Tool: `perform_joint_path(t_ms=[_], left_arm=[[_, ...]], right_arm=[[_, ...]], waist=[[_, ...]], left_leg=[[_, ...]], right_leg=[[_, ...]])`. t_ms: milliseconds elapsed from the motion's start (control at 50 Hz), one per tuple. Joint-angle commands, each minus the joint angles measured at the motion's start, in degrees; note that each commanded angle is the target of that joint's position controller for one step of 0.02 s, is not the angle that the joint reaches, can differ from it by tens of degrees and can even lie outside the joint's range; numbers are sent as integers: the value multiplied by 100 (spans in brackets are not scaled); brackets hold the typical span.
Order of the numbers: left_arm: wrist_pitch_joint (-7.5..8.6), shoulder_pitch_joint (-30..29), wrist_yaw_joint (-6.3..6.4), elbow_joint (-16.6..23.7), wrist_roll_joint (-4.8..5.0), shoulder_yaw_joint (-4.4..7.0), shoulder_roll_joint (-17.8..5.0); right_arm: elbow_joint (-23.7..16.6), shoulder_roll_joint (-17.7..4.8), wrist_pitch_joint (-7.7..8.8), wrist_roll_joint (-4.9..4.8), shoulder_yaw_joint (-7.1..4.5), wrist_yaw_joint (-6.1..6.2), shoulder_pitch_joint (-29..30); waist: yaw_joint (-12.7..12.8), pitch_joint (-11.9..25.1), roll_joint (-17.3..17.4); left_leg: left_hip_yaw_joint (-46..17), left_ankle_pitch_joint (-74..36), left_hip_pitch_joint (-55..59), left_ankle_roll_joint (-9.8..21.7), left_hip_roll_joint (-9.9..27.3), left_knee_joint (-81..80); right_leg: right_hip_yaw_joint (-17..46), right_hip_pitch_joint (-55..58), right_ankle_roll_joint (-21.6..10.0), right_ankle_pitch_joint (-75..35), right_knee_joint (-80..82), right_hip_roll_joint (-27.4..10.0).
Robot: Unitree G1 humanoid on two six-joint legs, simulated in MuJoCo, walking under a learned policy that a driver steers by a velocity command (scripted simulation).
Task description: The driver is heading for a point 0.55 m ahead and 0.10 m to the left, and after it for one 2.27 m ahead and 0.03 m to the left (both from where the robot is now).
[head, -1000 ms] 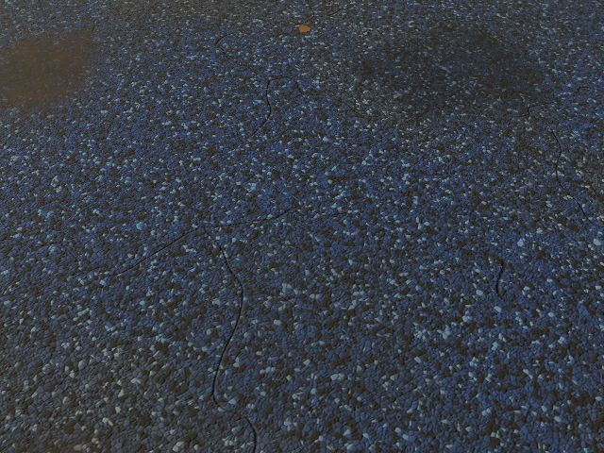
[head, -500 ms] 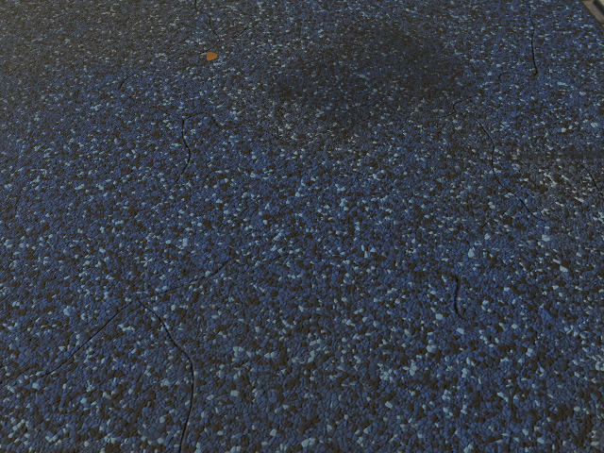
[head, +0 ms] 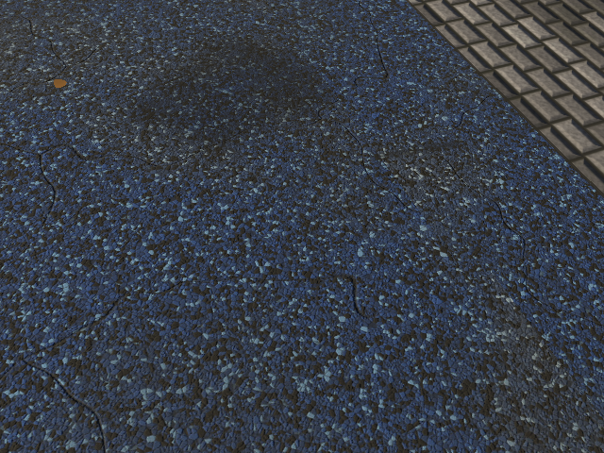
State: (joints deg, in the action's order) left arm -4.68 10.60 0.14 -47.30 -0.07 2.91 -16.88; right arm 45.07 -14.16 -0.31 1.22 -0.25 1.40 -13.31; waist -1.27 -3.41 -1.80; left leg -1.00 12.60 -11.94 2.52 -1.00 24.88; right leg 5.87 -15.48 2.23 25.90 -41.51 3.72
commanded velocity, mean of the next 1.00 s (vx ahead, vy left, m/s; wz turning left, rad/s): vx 0.23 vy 0.00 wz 0.20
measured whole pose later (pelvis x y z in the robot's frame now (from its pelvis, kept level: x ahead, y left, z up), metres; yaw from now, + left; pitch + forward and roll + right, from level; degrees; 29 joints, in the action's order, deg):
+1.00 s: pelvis +0.20 +0.08 +0.00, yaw +17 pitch +1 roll -1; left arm 2.2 1.1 -2.0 -48.3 -2.1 1.0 -15.5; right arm 56.7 -12.2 3.1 0.4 -2.6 0.0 -25.7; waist -3.2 -2.1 -2.1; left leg -8.5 15.5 2.3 6.6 -6.8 12.8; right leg -0.3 -36.9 1.4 4.8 -43.5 -3.1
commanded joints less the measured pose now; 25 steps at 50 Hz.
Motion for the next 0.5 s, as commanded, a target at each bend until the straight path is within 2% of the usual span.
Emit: perform_joint_path(t_ms=[20,40,60,80,100,120,140,180,220,260,320,340,360,380,420,440,460,500], left_arm=[[77,232,77,98,37,6,-316],[127,382,104,-10,20,-27,-265],[196,374,144,-64,-40,-23,-385],[280,355,193,-60,-146,-3,-668],[317,-62,178,-91,-99,-8,-844],[363,-232,127,-96,-62,-106,-492],[397,-320,113,-133,-62,-145,-401],[423,-101,163,-349,-59,-165,-429],[442,67,184,-562,-19,-170,-435],[452,80,182,-679,-20,-196,-371],[468,68,188,-843,-25,-217,-356],[467,141,189,-913,-29,-215,-370],[443,221,190,-969,-26,-158,-510],[404,330,184,-1008,-33,-89,-671],[370,545,171,-1049,-83,27,-881],[396,595,173,-1059,-105,49,-837],[451,639,177,-1070,-151,50,-745],[590,618,194,-1069,-151,81,-712]], right_arm=[[-102,-1015,0,-1,-260,-17,-96],[-49,-1005,-23,-31,-258,-15,-59],[-3,-936,-6,-36,-240,-9,-144],[-54,-764,44,-58,-190,-35,-226],[-58,-485,41,-140,-113,-39,-292],[131,-551,-9,-77,-104,6,-261],[228,-644,-29,-48,-139,11,-179],[367,-778,-25,-44,-193,-26,-91],[559,-673,-7,-54,-157,-40,-225],[744,-599,-7,-56,-134,-27,-251],[967,-547,-23,-50,-118,-16,-236],[1041,-520,-28,-42,-108,-20,-264],[1068,-549,-35,-24,-128,-28,-237],[1050,-569,-44,9,-149,-47,-181],[934,-434,-49,82,-125,-119,71],[861,-397,-19,91,-117,-149,182],[800,-461,20,65,-144,-171,252],[763,-550,118,43,-194,-236,175]], waist=[[87,537,1240],[219,512,1100],[210,547,892],[103,739,347],[-189,515,-480],[-101,488,-365],[-68,276,-366],[48,119,-414],[39,115,-308],[45,76,-89],[40,8,13],[59,125,-9],[96,74,-123],[152,-40,-335],[321,-539,-712],[365,-704,-759],[363,-747,-653],[244,-619,-404]], left_leg=[[-1088,-2878,574,809,1149,-266],[-1043,-2785,400,649,1092,-148],[-1079,-2381,51,404,1065,-105],[-889,-1610,-396,145,881,112],[-372,-237,-230,-15,312,-184],[-337,45,350,-63,341,-368],[-404,-233,394,-66,325,-453],[-454,-782,480,-59,412,-475],[-476,-899,472,-72,478,-549],[-469,-804,452,-104,470,-603],[-472,-720,490,-127,477,-637],[-402,-316,533,-120,401,-583],[-221,341,373,-88,212,-290],[-16,1045,23,-42,2,115],[268,1405,-1014,38,-159,1074],[213,1287,-1336,81,29,1610],[56,1383,-1730,123,162,2075],[-95,1320,-2150,164,352,2288]], right_leg=[[-486,432,-143,-456,1343,38],[-511,862,-223,-1224,2239,-14],[-159,1394,-318,-1890,2681,-259],[569,1940,-457,-2299,2669,-960],[962,1191,-846,-3306,2388,-1475],[903,762,-954,-2958,2361,-1500],[746,629,-786,-2418,2390,-1220],[554,569,-573,-2094,2462,-905],[480,660,-544,-2114,2474,-843],[485,658,-574,-2029,2489,-857],[499,530,-598,-1818,2563,-848],[526,536,-635,-1135,2675,-810],[628,483,-745,-163,2751,-773],[890,411,-926,929,2888,-861],[1656,428,-1351,2250,3458,-1536],[1931,392,-1544,2230,3679,-1881],[2010,594,-1658,1886,3785,-2074],[1572,1137,-1636,1099,3698,-2081]])
Keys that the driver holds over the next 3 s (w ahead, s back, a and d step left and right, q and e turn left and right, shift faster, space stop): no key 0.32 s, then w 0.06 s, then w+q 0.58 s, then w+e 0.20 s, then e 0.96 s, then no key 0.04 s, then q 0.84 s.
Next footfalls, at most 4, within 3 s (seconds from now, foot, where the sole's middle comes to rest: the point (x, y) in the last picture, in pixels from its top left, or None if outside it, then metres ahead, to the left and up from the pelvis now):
0.08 right None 0.01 -0.12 -0.78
0.66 left None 0.11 0.12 -0.78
1.16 right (258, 443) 0.50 0.07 -0.78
1.68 left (174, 405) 0.58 0.26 -0.78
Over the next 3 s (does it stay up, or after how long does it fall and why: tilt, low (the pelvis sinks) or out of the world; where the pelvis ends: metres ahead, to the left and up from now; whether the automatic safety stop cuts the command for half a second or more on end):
stays up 0.44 0.18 0.00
